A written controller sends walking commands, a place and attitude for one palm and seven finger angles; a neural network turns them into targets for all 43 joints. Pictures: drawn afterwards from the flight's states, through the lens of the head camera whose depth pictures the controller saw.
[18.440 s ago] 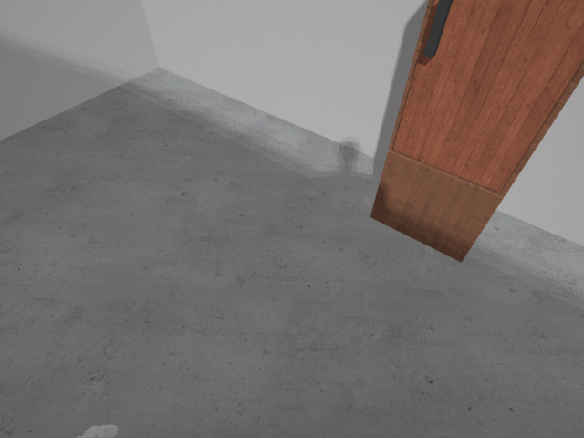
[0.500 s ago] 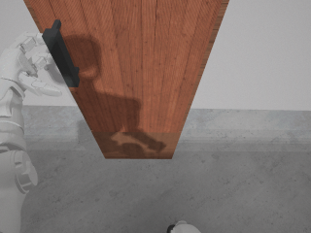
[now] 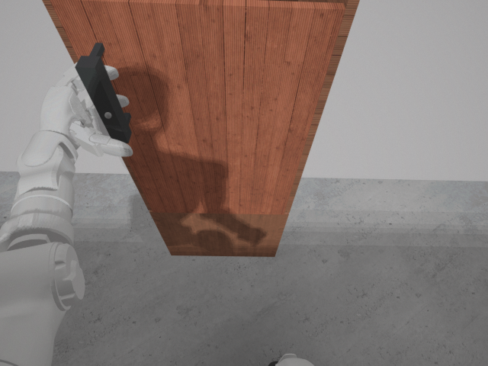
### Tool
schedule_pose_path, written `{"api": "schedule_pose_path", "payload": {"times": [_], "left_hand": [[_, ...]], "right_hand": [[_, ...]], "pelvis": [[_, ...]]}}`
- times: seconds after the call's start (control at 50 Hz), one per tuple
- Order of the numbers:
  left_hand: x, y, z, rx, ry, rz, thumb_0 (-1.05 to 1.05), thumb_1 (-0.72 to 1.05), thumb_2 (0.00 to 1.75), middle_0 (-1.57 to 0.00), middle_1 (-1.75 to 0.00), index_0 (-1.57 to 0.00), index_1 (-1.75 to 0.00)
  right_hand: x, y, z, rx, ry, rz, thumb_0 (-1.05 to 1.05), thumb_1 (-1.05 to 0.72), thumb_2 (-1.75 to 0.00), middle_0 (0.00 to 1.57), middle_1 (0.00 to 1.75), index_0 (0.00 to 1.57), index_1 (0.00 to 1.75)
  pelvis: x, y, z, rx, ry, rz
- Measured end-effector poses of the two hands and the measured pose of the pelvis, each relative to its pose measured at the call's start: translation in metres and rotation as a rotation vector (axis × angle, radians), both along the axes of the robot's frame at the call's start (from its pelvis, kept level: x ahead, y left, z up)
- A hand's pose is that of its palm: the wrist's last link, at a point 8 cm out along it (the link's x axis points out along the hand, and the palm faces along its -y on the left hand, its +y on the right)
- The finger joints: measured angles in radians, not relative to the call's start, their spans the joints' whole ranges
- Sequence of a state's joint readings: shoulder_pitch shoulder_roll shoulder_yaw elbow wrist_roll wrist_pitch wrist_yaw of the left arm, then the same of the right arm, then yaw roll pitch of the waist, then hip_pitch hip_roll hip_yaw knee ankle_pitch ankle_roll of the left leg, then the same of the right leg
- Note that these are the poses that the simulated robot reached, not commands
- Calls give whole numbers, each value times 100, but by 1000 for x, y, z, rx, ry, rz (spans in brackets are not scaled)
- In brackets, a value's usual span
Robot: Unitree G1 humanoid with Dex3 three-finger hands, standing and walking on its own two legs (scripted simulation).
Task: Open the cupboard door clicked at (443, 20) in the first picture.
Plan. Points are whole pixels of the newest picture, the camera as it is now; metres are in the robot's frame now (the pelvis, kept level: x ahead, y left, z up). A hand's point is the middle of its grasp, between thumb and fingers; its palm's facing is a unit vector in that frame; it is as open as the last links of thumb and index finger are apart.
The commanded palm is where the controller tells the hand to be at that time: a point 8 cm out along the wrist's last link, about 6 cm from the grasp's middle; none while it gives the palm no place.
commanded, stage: slide the fingers in behind the handle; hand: left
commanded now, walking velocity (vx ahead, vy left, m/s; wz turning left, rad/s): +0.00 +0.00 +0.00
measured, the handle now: (111, 95) +0.52 +0.20 +0.14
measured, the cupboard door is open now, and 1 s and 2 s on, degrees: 0 0 3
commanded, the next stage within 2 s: close the thumb around the handle in 0.80 s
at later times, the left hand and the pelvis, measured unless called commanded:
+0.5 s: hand (118, 116) +0.47 +0.18 +0.14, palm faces -0.06 -1.00 -0.01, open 13.9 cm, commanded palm +0.45 +0.23 +0.14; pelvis +0.00 +0.00 +0.00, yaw +0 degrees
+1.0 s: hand (117, 115) +0.48 +0.18 +0.14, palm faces -0.07 -1.00 -0.01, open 13.7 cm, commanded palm +0.46 +0.22 +0.14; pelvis +0.00 +0.00 +0.00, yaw +0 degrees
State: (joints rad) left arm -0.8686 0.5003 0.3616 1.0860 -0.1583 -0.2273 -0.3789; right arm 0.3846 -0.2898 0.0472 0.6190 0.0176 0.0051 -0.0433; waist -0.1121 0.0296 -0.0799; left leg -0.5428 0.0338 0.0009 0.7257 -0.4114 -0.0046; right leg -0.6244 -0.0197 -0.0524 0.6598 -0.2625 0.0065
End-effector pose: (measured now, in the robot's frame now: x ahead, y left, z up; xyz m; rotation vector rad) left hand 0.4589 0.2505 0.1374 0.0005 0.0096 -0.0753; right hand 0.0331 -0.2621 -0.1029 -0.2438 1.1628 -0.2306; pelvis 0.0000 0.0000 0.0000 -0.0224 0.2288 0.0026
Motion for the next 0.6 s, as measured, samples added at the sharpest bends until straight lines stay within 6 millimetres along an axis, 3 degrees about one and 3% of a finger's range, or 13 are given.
{"api": "schedule_pose_path", "payload": {"times": [0.3, 0.6], "left_hand": [[-1, -16, 0, 17, 1, -3, -1, -49, 30, -30, -120, -30, -122], [-2, -16, 0, 9, 0, 10, -1, -49, 30, -30, -120, -30, -121]], "right_hand": [[-5, -3, -2, 3, 0, 1, 1, -91, -90, 20, 30, 20, 30], [-6, -1, -2, 4, -5, 0, 1, -91, -90, 20, 30, 20, 30]], "pelvis": [[-4, -3, 0, 5, -7, 1], [-4, -1, 1, 6, -9, -2]]}}
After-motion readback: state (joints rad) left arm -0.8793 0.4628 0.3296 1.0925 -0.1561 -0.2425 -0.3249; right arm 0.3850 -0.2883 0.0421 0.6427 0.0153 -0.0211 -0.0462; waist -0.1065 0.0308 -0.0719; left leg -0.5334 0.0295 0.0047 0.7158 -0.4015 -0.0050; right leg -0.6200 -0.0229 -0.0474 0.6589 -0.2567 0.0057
